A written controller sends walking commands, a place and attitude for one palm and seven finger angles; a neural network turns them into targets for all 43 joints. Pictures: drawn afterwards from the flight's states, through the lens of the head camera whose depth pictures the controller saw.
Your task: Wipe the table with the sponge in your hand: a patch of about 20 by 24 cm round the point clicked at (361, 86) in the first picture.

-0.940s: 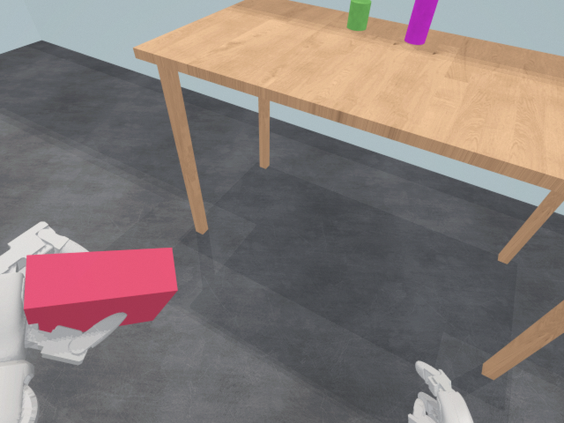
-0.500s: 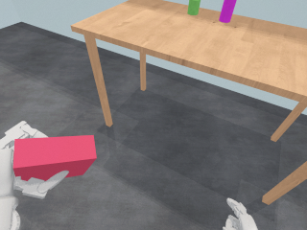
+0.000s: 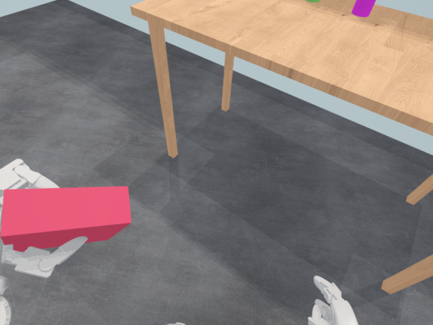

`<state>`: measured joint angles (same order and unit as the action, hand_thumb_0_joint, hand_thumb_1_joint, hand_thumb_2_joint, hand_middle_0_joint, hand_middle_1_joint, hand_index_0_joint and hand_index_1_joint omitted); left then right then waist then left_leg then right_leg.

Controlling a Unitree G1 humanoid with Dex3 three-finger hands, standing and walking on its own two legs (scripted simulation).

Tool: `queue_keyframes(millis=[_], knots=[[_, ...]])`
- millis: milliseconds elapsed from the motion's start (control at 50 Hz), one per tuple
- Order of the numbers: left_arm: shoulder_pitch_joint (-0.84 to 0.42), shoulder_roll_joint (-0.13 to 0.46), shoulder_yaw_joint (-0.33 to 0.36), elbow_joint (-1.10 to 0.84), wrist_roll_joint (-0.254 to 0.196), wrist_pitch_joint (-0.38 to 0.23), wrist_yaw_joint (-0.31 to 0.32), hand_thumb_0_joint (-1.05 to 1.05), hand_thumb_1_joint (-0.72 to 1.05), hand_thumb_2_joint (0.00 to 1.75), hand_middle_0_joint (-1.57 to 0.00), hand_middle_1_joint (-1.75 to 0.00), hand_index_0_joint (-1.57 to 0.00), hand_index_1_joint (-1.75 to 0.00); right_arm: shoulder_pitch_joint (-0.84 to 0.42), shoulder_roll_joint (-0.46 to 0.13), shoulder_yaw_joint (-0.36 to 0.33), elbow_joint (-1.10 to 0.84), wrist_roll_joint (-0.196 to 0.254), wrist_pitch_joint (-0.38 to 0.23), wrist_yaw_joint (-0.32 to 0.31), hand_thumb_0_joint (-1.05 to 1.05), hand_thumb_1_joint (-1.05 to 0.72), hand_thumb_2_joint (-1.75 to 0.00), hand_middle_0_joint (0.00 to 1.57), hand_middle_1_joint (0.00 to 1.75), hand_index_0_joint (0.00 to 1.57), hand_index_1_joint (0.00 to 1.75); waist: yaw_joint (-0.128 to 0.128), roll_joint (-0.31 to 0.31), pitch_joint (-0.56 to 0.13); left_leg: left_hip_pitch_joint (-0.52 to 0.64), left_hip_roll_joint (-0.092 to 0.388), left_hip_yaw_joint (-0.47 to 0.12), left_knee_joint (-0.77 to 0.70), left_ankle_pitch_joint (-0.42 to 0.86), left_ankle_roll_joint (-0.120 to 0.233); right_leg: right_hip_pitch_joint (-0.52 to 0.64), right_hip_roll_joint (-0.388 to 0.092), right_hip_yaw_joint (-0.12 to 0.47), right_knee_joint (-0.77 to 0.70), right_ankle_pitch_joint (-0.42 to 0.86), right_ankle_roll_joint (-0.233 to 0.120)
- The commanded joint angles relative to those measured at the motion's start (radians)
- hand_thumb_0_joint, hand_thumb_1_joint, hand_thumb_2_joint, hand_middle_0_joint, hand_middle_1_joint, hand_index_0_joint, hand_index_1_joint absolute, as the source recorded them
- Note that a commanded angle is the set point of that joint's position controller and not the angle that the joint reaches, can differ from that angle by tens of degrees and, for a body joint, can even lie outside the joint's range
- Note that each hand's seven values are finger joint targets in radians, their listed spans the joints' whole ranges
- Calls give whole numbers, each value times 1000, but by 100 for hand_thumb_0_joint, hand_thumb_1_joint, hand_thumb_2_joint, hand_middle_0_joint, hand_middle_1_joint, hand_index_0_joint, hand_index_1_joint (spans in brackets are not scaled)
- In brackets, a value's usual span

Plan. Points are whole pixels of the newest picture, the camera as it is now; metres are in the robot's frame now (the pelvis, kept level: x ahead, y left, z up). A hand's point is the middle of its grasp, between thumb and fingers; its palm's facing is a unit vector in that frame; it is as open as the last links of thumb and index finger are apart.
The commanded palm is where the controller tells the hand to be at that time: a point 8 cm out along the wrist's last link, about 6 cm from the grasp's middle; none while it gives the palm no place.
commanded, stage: walk around to get in front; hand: left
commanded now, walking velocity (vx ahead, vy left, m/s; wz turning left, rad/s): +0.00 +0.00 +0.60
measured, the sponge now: (85, 218) +0.24 +0.20 +0.14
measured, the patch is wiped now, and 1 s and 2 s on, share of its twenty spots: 0.00 0.00 0.00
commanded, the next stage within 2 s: none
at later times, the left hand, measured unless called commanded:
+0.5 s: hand out of the picture +0.07 +0.28 +0.17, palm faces +0.65 -0.65 -0.40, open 9.4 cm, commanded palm -0.01 +0.30 +0.19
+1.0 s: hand out of the picture -0.10 +0.25 +0.18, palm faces +0.84 -0.40 -0.37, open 9.4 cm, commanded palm -0.17 +0.25 +0.19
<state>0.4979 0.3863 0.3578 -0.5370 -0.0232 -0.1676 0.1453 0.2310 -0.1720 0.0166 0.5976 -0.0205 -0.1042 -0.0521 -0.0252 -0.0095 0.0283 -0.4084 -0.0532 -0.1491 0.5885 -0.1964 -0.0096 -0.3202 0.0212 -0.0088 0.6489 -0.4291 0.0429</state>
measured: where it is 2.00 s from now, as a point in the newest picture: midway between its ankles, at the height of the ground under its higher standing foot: outside the picture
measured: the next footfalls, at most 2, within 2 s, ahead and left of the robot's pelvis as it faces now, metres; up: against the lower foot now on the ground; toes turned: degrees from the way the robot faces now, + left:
left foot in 0.38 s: -0.04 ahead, +0.14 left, +0.00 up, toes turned +21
right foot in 0.68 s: +0.03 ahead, -0.13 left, +0.00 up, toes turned +24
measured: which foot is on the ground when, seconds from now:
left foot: down 0.00-0.08, up 0.10-0.36, down 0.38-0.68, up 0.70-0.96, down 0.98-1.00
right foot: down 0.00-0.38, up 0.40-0.66, down 0.68-0.98, up 1.00-1.00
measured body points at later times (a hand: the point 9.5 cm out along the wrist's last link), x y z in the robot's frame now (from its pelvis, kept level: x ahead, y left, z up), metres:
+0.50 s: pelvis -0.06 -0.02 +0.00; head -0.05 +0.00 +0.45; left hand +0.03 +0.31 +0.19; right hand +0.19 -0.18 -0.07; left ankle -0.07 +0.12 -0.73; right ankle -0.01 -0.13 -0.68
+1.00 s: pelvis -0.12 -0.07 +0.00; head -0.12 -0.05 +0.45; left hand -0.15 +0.26 +0.20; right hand +0.17 -0.18 -0.07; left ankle -0.19 +0.02 -0.73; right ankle -0.01 -0.14 -0.72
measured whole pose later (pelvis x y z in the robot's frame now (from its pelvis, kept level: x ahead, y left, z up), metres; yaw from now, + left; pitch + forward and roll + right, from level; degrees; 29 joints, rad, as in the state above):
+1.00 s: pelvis -0.12 -0.07 +0.00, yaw +39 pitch -1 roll +1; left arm 0.46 0.38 0.35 -0.58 -0.03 -0.17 0.17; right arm 0.23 -0.25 -0.02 0.57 -0.02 -0.07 -0.09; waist -0.01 -0.07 0.04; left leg -0.25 0.02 0.08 0.58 -0.28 0.00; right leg -0.36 -0.16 -0.18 0.70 -0.31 0.03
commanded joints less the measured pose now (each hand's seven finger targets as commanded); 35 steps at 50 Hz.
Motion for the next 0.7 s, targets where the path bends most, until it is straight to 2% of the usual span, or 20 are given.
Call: queue_keyframes(millis=[0, 20, 40, 60, 80, 120, 180, 260, 320, 340, 360, 380, 400, 440, 480, 600, 620, 640, 660, 680], knots=[[18, 133, 101, -254, -25, -62, 5, 0, 10, 130, -120, -160, -120, -160, -87, -151, -63, -130, 5, -46, 4, 0, -90, -90, 20, 30, 20, 30, 28, 229, -214, 99, 211, -242, -163, 364, 110, 168, -1, 22, -156, 74, -8], [8, 135, 103, -247, -24, -53, 8, 0, 10, 130, -120, -160, -120, -160, -96, -147, -63, -134, 10, -37, 3, 0, -90, -90, 20, 30, 20, 30, 31, 184, -219, 25, 187, -192, -141, 225, 85, 232, -37, 42, -197, 113, -26], [0, 154, 118, -230, -20, -37, 14, 0, 10, 130, -120, -160, -120, -160, -104, -137, -62, -147, 20, -25, 0, 0, -90, -90, 20, 30, 20, 30, 35, 49, -205, -80, 122, -91, -62, 24, 45, 275, -136, 110, -264, 141, -64], [-10, 167, 118, -204, -21, -23, 23, 0, 10, 130, -120, -160, -120, -160, -100, -116, -63, -164, 31, -12, -1, 0, -90, -90, 20, 30, 20, 30, 32, -157, -177, -157, 31, 75, 148, -158, -12, 241, -329, 284, -357, 64, -144], [-45, 154, 112, -192, -31, -21, 30, 0, 10, 130, -120, -160, -120, -160, -88, -144, -75, -159, 29, -8, -8, 0, -90, -90, 20, 30, 20, 30, 35, -166, -140, -176, 27, 110, 389, -233, -31, 152, -433, 330, -392, 112, -188], [-44, 161, 116, -154, -13, -28, 31, 0, 10, 130, -120, -160, -120, -160, -98, -111, -49, -150, 15, 1, -17, 0, -90, -90, 20, 30, 20, 30, 21, -83, -115, -158, 80, 112, 552, -212, -39, 101, -396, 176, -325, 349, -188], [-64, 174, 121, -134, 1, -39, 27, 0, 10, 130, -120, -160, -120, -160, -115, -104, -36, -167, 12, 3, -42, 0, -90, -90, 20, 30, 20, 30, 31, -135, -88, -47, 108, 177, 369, -244, -32, 84, -350, 16, -271, 556, -155], [-94, 153, 99, -191, 2, -45, 41, 0, 10, 130, -120, -160, -120, -160, -102, -101, -33, -180, -3, -5, -50, 0, -90, -90, 20, 30, 20, 30, 49, -147, -102, 47, 93, 251, 114, -233, -14, 124, -358, -9, -223, 565, -142], [-104, 150, 91, -243, -9, -48, 51, 0, 10, 130, -120, -160, -120, -160, -54, -113, -47, -179, -1, -1, -49, 0, -90, -90, 20, 30, 20, 30, 5, -68, -172, 206, 56, 275, -149, -31, 0, 136, -312, -72, -10, 624, -61], [-101, 148, 80, -272, -15, -51, 52, 0, 10, 130, -120, -160, -120, -160, -51, -138, -60, -188, 6, -5, -49, 0, -90, -90, 20, 30, 20, 30, 0, 59, -204, 306, 164, 147, -185, 182, 52, 43, -244, -115, 168, 540, -8], [-101, 152, 79, -324, -30, -65, 46, 0, 10, 130, -120, -160, -120, -160, -70, -164, -63, -202, 11, -19, -37, 0, -90, -90, 20, 30, 20, 30, 13, 276, -204, 416, 369, -152, -201, 638, 161, -164, -114, -115, 346, 56, 48], [-69, 152, 94, -277, -17, -78, 32, 0, 10, 130, -120, -160, -120, -160, -39, -144, -58, -178, 5, -28, -23, 0, -90, -90, 20, 30, 20, 30, 18, 338, -166, 416, 456, -321, -199, 808, 242, -285, -92, -30, 443, -222, 43], [-83, 165, 98, -285, 9, -74, 18, 0, 10, 130, -120, -160, -120, -160, -53, -149, -63, -159, 4, -31, -8, 0, -90, -90, 20, 30, 20, 30, 16, 290, -145, 376, 455, -306, -178, 710, 255, -317, -109, 25, 484, -199, 40], [-104, 158, 96, -347, 8, -83, 11, 0, 10, 130, -120, -160, -120, -160, -59, -158, -83, -155, 21, -48, 9, 0, -90, -90, 20, 30, 20, 30, 16, 224, -150, 314, 354, -173, -151, 525, 203, -242, -87, 7, 384, -111, 39], [-24, 133, 97, -303, -8, -66, 10, 0, 10, 130, -120, -160, -120, -160, -60, -158, -80, -157, 28, -54, 16, 0, -90, -90, 20, 30, 20, 30, 21, 291, -144, 197, 285, -76, -181, 361, 159, -113, -54, -34, 306, -43, 43], [-73, 129, 101, -185, -31, -33, 4, 0, 10, 130, -120, -160, -120, -160, -95, -147, -58, -163, 27, -44, 1, 0, -90, -90, 20, 30, 20, 30, 37, 235, -86, -34, 243, -104, -211, -42, 130, 159, 4, -65, -36, 21, 37], [-101, 129, 98, -172, -25, -28, 3, 0, 10, 130, -120, -160, -120, -160, -104, -137, -55, -166, 29, -39, -1, 0, -90, -90, 20, 30, 20, 30, 49, 169, -89, -69, 199, -58, -145, -138, 97, 218, -27, -48, -183, 86, 20], [-122, 162, 108, -159, -9, -19, 9, 0, 10, 130, -120, -160, -120, -160, -99, -116, -50, -173, 31, -26, -2, 0, -90, -90, 20, 30, 20, 30, 42, -25, -71, -140, 107, 27, 45, -303, 36, 212, -187, 129, -358, 34, -46], [-169, 198, 107, -157, -5, -6, 17, 0, 10, 130, -120, -160, -120, -160, -128, -97, -44, -186, 28, -17, -6, 0, -90, -90, 20, 30, 20, 30, 44, -267, -59, -205, 3, 154, 390, -354, -24, 136, -444, 469, -464, -19, -161], [-193, 181, 99, -150, -13, -5, 27, 0, 10, 130, -120, -160, -120, -160, -100, -134, -59, -164, 11, -23, -7, 0, -90, -90, 20, 30, 20, 30, 43, -227, -80, -154, 39, 104, 586, -304, -25, 57, -471, 442, -465, 9, -172]])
